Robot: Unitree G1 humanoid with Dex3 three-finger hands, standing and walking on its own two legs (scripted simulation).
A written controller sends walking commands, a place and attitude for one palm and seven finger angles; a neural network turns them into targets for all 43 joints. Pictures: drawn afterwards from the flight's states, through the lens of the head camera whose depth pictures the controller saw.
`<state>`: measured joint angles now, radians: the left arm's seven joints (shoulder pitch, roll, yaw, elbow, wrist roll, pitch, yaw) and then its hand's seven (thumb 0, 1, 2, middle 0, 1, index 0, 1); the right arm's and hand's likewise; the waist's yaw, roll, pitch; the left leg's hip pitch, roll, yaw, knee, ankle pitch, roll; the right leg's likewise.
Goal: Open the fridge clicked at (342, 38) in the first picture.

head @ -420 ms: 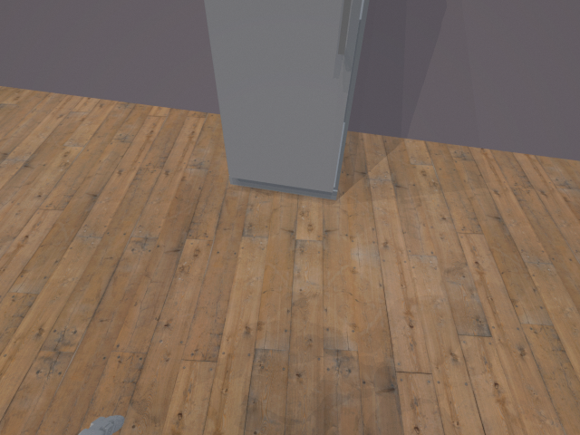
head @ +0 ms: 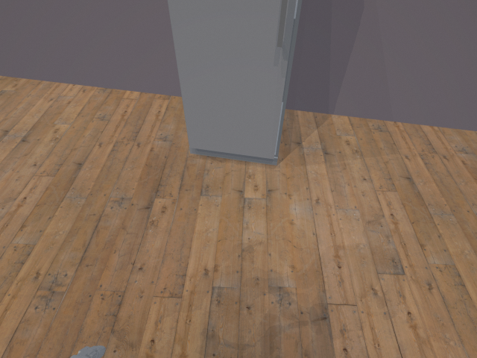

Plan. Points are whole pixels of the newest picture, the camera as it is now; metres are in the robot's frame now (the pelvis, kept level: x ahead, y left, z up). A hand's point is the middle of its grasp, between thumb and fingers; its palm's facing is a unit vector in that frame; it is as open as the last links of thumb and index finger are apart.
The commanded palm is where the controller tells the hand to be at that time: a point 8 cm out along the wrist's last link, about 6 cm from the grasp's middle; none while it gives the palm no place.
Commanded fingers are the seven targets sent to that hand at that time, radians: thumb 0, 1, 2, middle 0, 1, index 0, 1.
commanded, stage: stand and wait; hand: right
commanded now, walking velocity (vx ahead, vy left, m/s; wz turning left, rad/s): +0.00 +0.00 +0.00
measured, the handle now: (284, 6) +1.26 -0.10 +0.13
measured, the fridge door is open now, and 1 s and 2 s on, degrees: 0 0 0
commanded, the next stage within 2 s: look at it before walking up in 0.40 s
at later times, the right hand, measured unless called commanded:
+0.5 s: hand out of the picture +0.07 -0.24 -0.15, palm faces -0.04 +0.94 -0.33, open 7.4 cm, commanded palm none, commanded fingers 0.00 -0.90 -0.90 0.20 0.30 0.20 0.30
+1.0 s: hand out of the picture +0.06 -0.24 -0.15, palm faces -0.04 +0.94 -0.33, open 7.4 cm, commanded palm none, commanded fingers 0.00 -0.90 -0.90 0.20 0.30 0.20 0.30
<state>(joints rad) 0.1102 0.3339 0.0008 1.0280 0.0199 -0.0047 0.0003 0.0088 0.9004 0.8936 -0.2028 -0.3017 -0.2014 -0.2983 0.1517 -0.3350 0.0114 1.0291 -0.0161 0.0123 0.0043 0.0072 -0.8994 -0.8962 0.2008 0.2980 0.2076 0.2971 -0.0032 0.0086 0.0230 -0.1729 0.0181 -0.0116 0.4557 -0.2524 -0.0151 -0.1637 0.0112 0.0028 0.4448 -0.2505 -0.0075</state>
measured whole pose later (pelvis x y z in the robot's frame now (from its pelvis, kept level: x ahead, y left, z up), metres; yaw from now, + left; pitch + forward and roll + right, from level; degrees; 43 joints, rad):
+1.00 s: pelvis -0.01 +0.00 +0.00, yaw +0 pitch -2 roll +0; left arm 0.12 0.34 0.00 1.11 0.01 -0.01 0.00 0.01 0.90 0.89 -0.20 -0.30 -0.20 -0.30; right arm 0.15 -0.34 0.01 1.09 -0.02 0.00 0.00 0.01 -0.90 -0.90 0.20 0.30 0.21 0.30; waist 0.00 0.01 0.03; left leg -0.15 0.01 -0.02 0.38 -0.20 -0.01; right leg -0.14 0.00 0.00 0.38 -0.20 0.00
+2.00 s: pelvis +0.27 -0.03 -0.01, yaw +15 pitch -2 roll +2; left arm 0.17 0.13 0.04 1.00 0.03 -0.08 0.00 0.00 0.91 0.89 -0.20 -0.30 -0.20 -0.30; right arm 0.38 -0.19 -0.06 1.11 -0.03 -0.02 0.00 0.01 -0.91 -0.90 0.20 0.30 0.20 0.30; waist -0.03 0.05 0.05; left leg -0.35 0.02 -0.02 1.24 -0.36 0.04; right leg -0.34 -0.05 -0.21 0.62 -0.25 -0.09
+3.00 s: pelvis +0.60 +0.09 -0.01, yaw +29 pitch -1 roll +2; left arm 0.19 0.16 0.03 1.00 0.02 0.02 0.00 0.00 0.91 0.89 -0.20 -0.30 -0.19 -0.30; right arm 0.22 -0.16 -0.04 1.00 -0.03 -0.02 -0.02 0.00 -0.91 -0.90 0.20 0.30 0.20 0.30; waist 0.00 -0.02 0.03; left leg -0.13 -0.02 0.19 0.52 -0.36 0.04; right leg -0.41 -0.09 -0.09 0.72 -0.28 0.05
